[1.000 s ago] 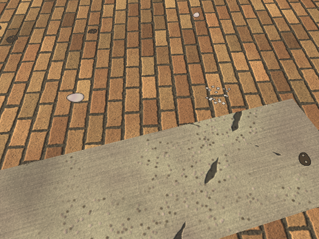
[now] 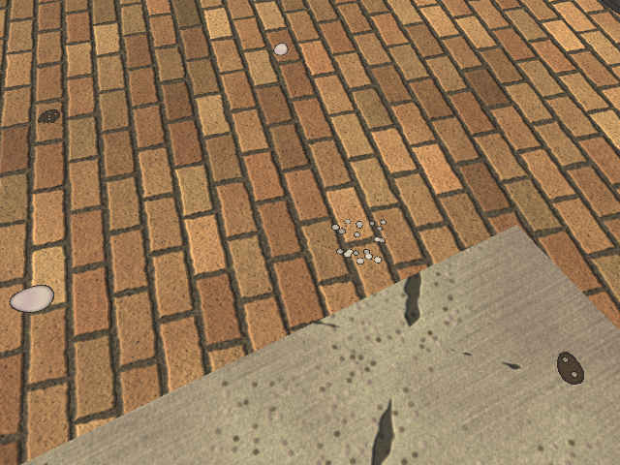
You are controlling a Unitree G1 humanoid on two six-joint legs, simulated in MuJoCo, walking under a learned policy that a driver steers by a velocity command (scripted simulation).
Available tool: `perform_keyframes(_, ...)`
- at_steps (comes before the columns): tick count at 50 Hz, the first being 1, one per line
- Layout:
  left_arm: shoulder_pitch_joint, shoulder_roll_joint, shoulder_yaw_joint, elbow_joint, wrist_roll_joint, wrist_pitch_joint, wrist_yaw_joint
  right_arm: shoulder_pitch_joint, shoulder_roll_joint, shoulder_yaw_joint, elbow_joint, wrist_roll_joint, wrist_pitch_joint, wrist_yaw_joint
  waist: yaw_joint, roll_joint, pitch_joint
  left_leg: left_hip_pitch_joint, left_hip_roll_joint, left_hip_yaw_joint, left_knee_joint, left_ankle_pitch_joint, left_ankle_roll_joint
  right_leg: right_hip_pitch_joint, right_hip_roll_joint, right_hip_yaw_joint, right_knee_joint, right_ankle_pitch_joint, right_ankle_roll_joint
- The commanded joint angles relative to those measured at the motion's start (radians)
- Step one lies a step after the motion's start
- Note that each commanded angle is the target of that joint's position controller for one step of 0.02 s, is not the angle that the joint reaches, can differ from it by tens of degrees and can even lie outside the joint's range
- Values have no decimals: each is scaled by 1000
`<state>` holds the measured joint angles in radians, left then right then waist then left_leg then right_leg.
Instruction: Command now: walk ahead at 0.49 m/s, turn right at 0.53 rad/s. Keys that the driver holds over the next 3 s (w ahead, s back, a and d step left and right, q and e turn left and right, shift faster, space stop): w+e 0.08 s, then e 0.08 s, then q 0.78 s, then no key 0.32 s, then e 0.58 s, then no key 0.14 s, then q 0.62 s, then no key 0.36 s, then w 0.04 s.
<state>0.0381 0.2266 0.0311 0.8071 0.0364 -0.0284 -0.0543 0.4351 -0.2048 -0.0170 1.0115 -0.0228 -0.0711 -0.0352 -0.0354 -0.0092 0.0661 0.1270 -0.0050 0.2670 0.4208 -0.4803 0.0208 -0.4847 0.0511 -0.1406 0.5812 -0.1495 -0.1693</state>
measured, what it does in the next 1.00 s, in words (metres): walks ahead: left foot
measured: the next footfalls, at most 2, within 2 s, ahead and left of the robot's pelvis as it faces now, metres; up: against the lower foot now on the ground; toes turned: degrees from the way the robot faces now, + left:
left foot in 0.52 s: +0.35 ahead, +0.07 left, +0.00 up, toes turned -2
right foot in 1.04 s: +0.33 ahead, -0.12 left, +0.00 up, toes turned +19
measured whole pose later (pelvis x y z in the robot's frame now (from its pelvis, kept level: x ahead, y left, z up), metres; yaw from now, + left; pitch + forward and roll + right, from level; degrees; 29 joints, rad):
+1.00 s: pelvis +0.27 -0.02 +0.02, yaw +13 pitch +1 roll -1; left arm 0.15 0.27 0.03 0.80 0.00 0.02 0.05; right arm 0.24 -0.29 -0.09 0.81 -0.02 0.05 0.00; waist -0.04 0.02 0.04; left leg -0.33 -0.16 -0.22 0.43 -0.10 0.06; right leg -0.34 0.05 0.08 0.67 -0.40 0.01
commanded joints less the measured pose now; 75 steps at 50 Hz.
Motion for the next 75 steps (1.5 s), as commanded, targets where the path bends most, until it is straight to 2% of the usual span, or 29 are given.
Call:
perform_keyframes(1, 419, 231, 83, 67, 13, -4, 33, -22, -153, -33, -98, -7, -3, 7, 196, -55, -264, -374, 169, -33, 768, 547, 44, 604, -175, 314, -88, -132, -136)
perform_keyframes(2, 361, 304, 101, 34, -5, 8, 34, -15, -107, -30, -169, 11, -9, 27, 124, -220, -339, -770, -56, -172, 1091, -83, 0, 816, -399, 898, -228, -129, -313)
perform_keyframes(3, 349, 272, 98, 40, -30, 16, 39, -139, -170, -39, -193, -2, -23, 32, 154, -35, -248, -886, 15, -321, 1079, 26, 14, 753, -374, 819, -299, -137, -277)
perform_keyframes(5, 248, 182, 75, 38, -29, 8, 49, -155, -159, -36, -199, 12, -40, 32, 61, 71, -37, -820, 89, -306, 899, 156, 5, 466, -313, 599, -342, 139, -192)
perform_keyframes(6, 214, 166, 68, 30, -33, -2, 54, -143, -152, -36, -196, -3, -22, 27, 25, 86, -17, -743, 105, -308, 847, 149, -15, 374, -264, 506, -331, 354, -166)
perform_keyframes(8, 204, 157, 60, 26, -38, -23, 51, -98, -132, -33, -192, -22, 22, 26, -12, 60, -48, -643, 104, -295, 772, 131, -49, 297, -209, 390, -304, 647, -141)
perform_keyframes(14, 269, 125, 33, 68, -29, -31, 54, -165, -96, -21, -201, -4, 51, 41, 19, -48, -85, -620, 79, -218, 479, 365, -42, 338, -123, 187, -305, 854, 13)
perform_keyframes(19, 292, 125, 18, 100, -12, -26, 77, -253, -100, -11, -205, 13, 48, 36, 72, -60, -77, -609, 46, -222, 287, 442, 2, 477, -178, 142, -293, 830, 48)
perform_keyframes(24, 239, 169, 32, 98, -22, -4, 111, -125, -148, -33, -173, -6, 34, 28, 12, -60, -86, -502, -32, -204, 143, 253, 73, 553, -229, 146, -34, 964, 36)
perform_keyframes(25, 212, 184, 37, 90, -27, -1, 114, -46, -150, -37, -156, -9, 24, 25, -42, -28, -109, -400, -19, -235, 27, 404, 100, 510, -202, 120, 114, 875, 56)
perform_keyframes(26, 188, 188, 38, 48, -30, -8, 114, 40, -223, -58, -150, -13, 18, 18, -79, 71, -183, -215, 139, -448, 18, 889, 171, 343, -113, 73, 390, 520, 93)
perform_keyframes(27, 268, 88, 23, 24, -33, -1, 98, 4, -296, -76, -156, 5, 30, 18, 16, 267, -228, -53, 387, -780, 26, 1459, 377, 38, 119, 58, 685, -463, 146)
perform_keyframes(28, 305, 88, 14, 50, 2, 18, 91, -5, -258, -72, -157, 42, 39, 29, 25, 136, -289, -112, 390, -796, -18, 1270, 404, 48, 38, 212, 726, -473, 144)
perform_keyframes(29, 249, 111, 21, 48, -5, 27, 90, -81, -222, -71, -179, 31, 51, 29, 27, 77, -159, -222, 335, -718, -48, 1029, 381, -1, 11, 214, 748, -416, 152)
perform_keyframes(31, 168, 136, 30, 20, -4, 36, 87, -173, -159, -54, -209, 17, 74, 24, 46, 20, -56, -346, 217, -619, -118, 726, 289, -32, -36, 202, 631, -313, 169)
perform_keyframes(35, 190, 100, 19, 8, -11, 63, 82, -148, -201, -72, -209, 11, 77, 26, 48, 73, -126, -349, 138, -568, -122, 653, 234, 14, -23, 177, 502, -245, 210)
perform_keyframes(39, 125, 114, 21, -24, -16, 74, 93, -133, -225, -87, -220, 6, 93, 25, 12, 121, -127, -324, 125, -644, -149, 384, 207, -20, -32, 190, 376, -241, 226)
perform_keyframes(45, 87, 122, 18, -59, -28, 58, 99, -151, -239, -102, -241, -3, 110, 29, -9, 140, -114, -320, 121, -752, -145, 284, 194, 21, -13, 211, 233, -256, 210)
perform_keyframes(51, 255, 123, 13, -36, -35, 27, 110, -231, -216, -97, -257, 10, 123, 34, 66, 133, -126, -416, 68, -761, -68, 327, 107, 326, 8, 188, -203, -135, 141)
perform_keyframes(52, 235, 177, 24, -44, -21, 22, 117, -205, -176, -85, -260, 16, 121, 30, 41, 21, -104, -492, -7, -693, 23, 151, 52, 371, -109, 326, -339, -177, 110)
perform_keyframes(53, 176, 263, 36, -86, -6, 26, 118, -153, -124, -72, -272, 24, 115, 27, 4, -187, -110, -615, -159, -494, 235, -7, 0, 409, -375, 622, -420, -191, 27)
perform_keyframes(54, 150, 276, 43, -85, 5, 30, 108, -192, -209, -93, -264, -4, 111, 19, 28, -155, -60, -620, -170, -422, 426, -83, -12, 248, -433, 665, -392, -41, -68)
perform_keyframes(56, 94, 164, 15, -87, -13, 22, 95, -167, -206, -95, -233, -3, 112, 25, -24, -66, -32, -557, -126, -448, 578, 22, -18, 198, -318, 495, -346, 105, -49)
perform_keyframes(59, 118, 143, 5, -82, -17, 13, 95, -151, -181, -83, -202, -3, 124, 34, -8, -126, -66, -568, -127, -418, 612, 61, -50, 314, -226, 354, -286, 343, -14)
perform_keyframes(65, 232, 151, -1, -6, -16, 14, 88, -245, -121, -39, -178, 21, 134, 15, 59, -169, -93, -419, -59, -313, 205, 17, -70, 431, -214, 359, -230, 447, -10)
perform_keyframes(69, 226, 217, 29, 17, -29, 26, 75, -183, -159, -44, -136, 28, 117, -16, 22, -158, -90, -272, -45, -298, -114, 291, -31, 405, -205, 437, -158, 562, 27)
perform_keyframes(71, 207, 184, 26, -5, -41, 17, 67, -165, -219, -54, -135, 7, 95, -28, 23, -64, -155, -83, 81, -386, -85, 422, 8, 246, -169, 427, -112, 362, 73)
perform_keyframes(72, 207, 134, 19, -20, -53, 18, 65, -210, -277, -70, -133, 11, 98, -24, 55, 119, -123, -91, 161, -445, -42, 600, 67, 149, -58, 314, -55, 130, 99)
perform_keyframes(75, 183, 163, 41, -8, -28, 53, 76, -236, -206, -57, -155, 2, 98, -17, 3, 200, -43, -198, 344, -531, -107, 744, 234, 39, 16, 166, 330, -422, 113)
